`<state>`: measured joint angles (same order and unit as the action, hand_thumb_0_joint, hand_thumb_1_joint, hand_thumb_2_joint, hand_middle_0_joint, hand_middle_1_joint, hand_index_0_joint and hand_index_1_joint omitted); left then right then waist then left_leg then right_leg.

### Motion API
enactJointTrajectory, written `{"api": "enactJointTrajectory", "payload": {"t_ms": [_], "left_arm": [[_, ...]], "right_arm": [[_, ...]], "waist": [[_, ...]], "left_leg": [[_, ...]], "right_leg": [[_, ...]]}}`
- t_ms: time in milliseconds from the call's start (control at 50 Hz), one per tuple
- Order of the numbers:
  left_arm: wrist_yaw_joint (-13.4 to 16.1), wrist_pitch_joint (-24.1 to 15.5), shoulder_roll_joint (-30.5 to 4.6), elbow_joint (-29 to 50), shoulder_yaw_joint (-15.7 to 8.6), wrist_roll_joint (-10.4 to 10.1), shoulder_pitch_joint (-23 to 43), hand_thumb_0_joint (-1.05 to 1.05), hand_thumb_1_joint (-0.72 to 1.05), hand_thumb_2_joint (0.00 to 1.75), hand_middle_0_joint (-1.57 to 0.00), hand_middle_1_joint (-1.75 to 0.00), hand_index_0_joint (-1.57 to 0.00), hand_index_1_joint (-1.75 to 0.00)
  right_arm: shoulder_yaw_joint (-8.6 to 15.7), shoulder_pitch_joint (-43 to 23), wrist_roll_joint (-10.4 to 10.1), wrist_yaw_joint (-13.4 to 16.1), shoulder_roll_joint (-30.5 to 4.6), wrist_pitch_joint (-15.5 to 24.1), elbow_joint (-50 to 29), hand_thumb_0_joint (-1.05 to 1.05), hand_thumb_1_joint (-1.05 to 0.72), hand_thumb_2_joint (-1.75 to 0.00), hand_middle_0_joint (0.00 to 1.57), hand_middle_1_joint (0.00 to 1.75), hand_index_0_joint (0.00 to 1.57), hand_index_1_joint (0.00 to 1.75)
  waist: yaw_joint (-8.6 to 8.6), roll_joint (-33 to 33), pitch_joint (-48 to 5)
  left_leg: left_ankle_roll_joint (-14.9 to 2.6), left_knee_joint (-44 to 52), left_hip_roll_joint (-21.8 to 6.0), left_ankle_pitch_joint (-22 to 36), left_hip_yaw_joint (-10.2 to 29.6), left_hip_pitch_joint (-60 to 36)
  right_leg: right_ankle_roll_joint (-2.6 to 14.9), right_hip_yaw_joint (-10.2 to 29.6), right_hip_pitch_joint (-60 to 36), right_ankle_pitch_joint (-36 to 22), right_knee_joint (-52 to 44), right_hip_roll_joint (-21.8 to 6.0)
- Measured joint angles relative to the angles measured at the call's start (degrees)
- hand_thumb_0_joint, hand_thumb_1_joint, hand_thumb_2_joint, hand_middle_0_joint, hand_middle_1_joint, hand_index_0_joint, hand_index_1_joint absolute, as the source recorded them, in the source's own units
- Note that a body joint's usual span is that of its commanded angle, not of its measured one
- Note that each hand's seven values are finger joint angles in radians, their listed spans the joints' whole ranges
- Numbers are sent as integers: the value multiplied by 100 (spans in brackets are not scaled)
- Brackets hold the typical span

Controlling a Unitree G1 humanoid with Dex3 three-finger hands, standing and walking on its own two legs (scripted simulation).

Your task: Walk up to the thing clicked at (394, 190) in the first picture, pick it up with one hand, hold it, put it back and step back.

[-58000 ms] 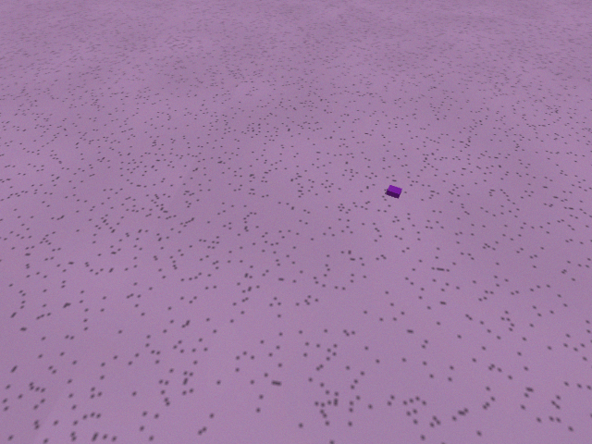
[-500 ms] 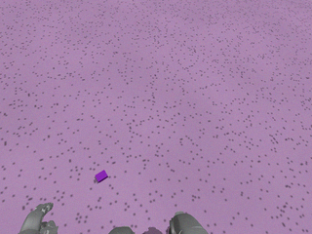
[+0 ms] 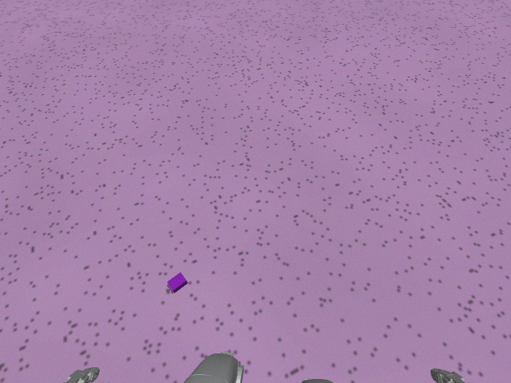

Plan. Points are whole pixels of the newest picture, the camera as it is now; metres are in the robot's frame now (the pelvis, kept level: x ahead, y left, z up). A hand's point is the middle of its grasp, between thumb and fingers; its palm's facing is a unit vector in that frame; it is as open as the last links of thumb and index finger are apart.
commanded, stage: step back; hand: left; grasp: from above
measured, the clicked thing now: (177, 282) +0.53 +0.36 -0.75
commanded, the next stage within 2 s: none
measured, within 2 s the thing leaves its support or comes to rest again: neither
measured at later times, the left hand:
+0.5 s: hand out of the picture -0.08 +0.28 -0.15, palm faces +0.05 -0.93 -0.36, open 7.4 cm
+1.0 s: hand out of the picture -0.23 +0.23 -0.13, palm faces +0.08 -0.90 -0.44, open 7.4 cm
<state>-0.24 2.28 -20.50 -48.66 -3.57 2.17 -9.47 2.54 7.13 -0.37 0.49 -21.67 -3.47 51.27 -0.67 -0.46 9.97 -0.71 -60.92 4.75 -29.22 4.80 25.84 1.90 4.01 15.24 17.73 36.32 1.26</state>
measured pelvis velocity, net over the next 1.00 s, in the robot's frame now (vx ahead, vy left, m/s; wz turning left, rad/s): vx -0.34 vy -0.05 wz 0.11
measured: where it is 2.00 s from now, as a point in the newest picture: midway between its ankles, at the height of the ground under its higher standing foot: outside the picture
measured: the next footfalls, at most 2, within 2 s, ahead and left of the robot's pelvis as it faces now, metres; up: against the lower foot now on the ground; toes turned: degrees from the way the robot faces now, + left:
left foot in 0.22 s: -0.06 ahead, +0.12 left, +0.00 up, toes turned +2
right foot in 0.64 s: -0.20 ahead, -0.16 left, +0.00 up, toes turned +2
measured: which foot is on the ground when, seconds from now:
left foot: up 0.00-0.20, down 0.22-0.68, up 0.70-1.00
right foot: down 0.00-0.26, up 0.28-0.62, down 0.64-1.00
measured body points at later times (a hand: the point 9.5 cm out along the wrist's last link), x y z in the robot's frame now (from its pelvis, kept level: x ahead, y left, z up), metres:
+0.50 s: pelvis -0.16 +0.00 +0.00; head -0.10 +0.04 +0.45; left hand -0.08 +0.33 -0.13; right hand -0.03 -0.31 -0.09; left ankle -0.10 +0.12 -0.73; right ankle -0.19 -0.16 -0.64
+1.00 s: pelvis -0.34 -0.05 -0.01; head -0.27 -0.06 +0.44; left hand -0.23 +0.27 -0.10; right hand -0.26 -0.37 -0.14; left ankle -0.38 +0.07 -0.71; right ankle -0.24 -0.16 -0.73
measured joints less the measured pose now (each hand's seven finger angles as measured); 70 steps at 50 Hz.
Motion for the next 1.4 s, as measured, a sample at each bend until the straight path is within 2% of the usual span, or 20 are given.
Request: {"api": "enactJointTrajectory", "payload": {"t_ms": [80,160,220,260,340,440,560,640,680,740,780,820,880,980,1060,1140,1220,1280,1360,1400], "left_arm": [[40,3,42,187,-25,1,73,1,90,90,-21,-30,-20,-30],[68,-18,38,465,-20,13,230,1,90,90,-21,-30,-20,-30],[64,35,-62,603,-8,-31,352,1,90,90,-21,-30,-20,-30],[60,108,-211,575,-43,-69,432,1,90,90,-21,-30,-20,-30],[77,249,-159,300,-60,-56,266,1,91,90,-20,-30,-20,-30],[27,202,-247,237,-145,-111,-49,1,90,90,-20,-30,-20,-30],[44,177,-349,112,-197,-70,-279,1,91,90,-20,-30,-20,-30],[-10,103,-325,0,-169,-70,-318,1,91,90,-20,-30,-20,-29],[-28,60,-119,-126,-148,-29,-223,1,91,90,-20,-30,-20,-29],[-107,61,-16,-43,-73,53,-383,1,91,90,-20,-30,-20,-30],[-87,89,5,-23,-57,62,-485,1,90,90,-21,-30,-20,-30],[-56,119,53,-26,-69,61,-460,1,90,90,-21,-30,-20,-30],[-12,89,50,124,-95,80,-302,1,90,90,-21,-30,-20,-30],[95,19,-28,496,-100,60,157,1,90,90,-21,-30,-20,-30],[114,92,-207,591,-69,-29,488,1,90,90,-21,-30,-20,-30],[123,253,-107,309,-29,-75,426,1,90,90,-20,-30,-20,-30],[73,233,-124,186,-39,-141,221,1,90,90,-21,-30,-20,-30],[46,110,-183,80,-63,-109,8,1,90,90,-21,-30,-20,-30],[8,-81,-249,-251,-25,-79,-357,1,90,90,-20,-30,-20,-30],[23,-184,-77,-536,-23,-9,-414,1,91,90,-20,-30,-20,-30]], "right_arm": [[-32,166,-29,41,-159,88,-19,0,-90,-90,20,30,20,30],[-20,240,-1,89,-270,101,-6,0,-90,-90,20,30,20,30],[-6,288,60,68,-227,155,-22,0,-90,-90,20,30,20,30],[6,217,142,44,-18,175,26,0,-90,-90,20,30,20,30],[-59,313,244,-65,88,194,-72,0,-90,-90,20,30,20,30],[-68,266,232,-22,152,200,-153,0,-90,-90,21,30,21,30],[-16,-69,191,10,76,243,-464,0,-90,-90,21,30,21,30],[5,-272,199,-21,-74,169,-615,0,-90,-90,21,30,21,30],[69,-346,165,-16,-248,91,-564,0,-90,-90,20,30,21,30],[121,-120,109,51,-212,-41,-363,0,-90,-90,20,30,20,30],[91,53,74,35,-178,-67,-252,0,-90,-90,20,30,20,30],[76,261,48,38,-214,-20,-218,0,-90,-90,20,30,20,30],[42,516,48,71,-255,40,-142,0,-90,-90,20,30,20,30],[0,705,115,96,-172,49,10,0,-90,-90,20,30,20,30],[-8,603,170,42,65,98,66,0,-90,-90,20,30,20,30],[-57,558,278,-65,103,75,-39,0,-90,-90,20,30,21,30],[-75,433,310,-25,98,76,-119,0,-90,-90,21,30,21,30],[-31,242,280,-38,63,132,-208,0,-90,-90,21,30,21,30],[20,-38,287,-103,-7,161,-346,0,-90,-90,20,30,21,30],[86,-131,277,-103,-134,122,-314,0,-90,-90,20,30,21,30]], "waist": [[-9,-12,-114],[23,-72,-14],[91,29,82],[-5,468,271],[128,319,116],[-12,342,-102],[-110,321,27],[-143,180,77],[-29,-305,214],[-108,-259,-22],[-213,-64,-171],[-128,-70,-278],[-56,-120,-294],[72,-115,-39],[64,352,251],[191,249,127],[114,196,-136],[15,233,-238],[-92,223,-364],[-23,-215,-284]], "left_leg": [[119,-308,159,84,258,-163],[211,733,-57,0,106,-647],[118,2200,-259,572,-176,-1155],[-40,2469,-44,920,-400,-1302],[-123,2478,-324,1115,-259,-1143],[-53,2928,-536,1603,-336,-976],[-14,2732,-711,1859,-516,-536],[136,2378,-856,1967,-613,-117],[120,2179,-1062,2015,-307,31],[89,1188,-487,567,101,349],[82,256,-77,341,184,440],[89,-316,158,461,334,434],[162,-394,193,455,349,132],[202,985,-111,33,-38,-661],[-22,2290,-43,842,-428,-1193],[-136,2254,-251,1034,-332,-993],[-95,2650,-464,1476,-321,-804],[-90,2746,-532,1677,-414,-611],[-65,2486,-664,1686,-673,-334],[-94,2107,-895,1431,-437,-226]], "right_leg": [[-33,-70,227,-374,-308,-90],[-82,-272,505,-580,-280,-107],[-153,-440,770,-595,15,-187],[-151,-230,868,-597,254,-386],[-119,184,1224,1041,1889,315],[-164,628,1240,842,3347,643],[-398,470,483,1058,2286,271],[-294,56,-175,726,539,-46],[-216,-235,-301,545,294,196],[-89,-242,-68,421,421,26],[-64,-76,32,230,275,-167],[-97,-145,97,-12,18,-266],[-92,-275,315,-259,-120,-291],[-82,-648,704,-483,33,-364],[-156,-610,1038,-562,447,-641],[-128,-148,1348,1109,1926,-25],[-95,290,1311,1068,3295,452],[-188,270,733,953,2621,310],[-193,-14,-365,1079,284,-47],[-152,-220,-689,469,-296,202]]}}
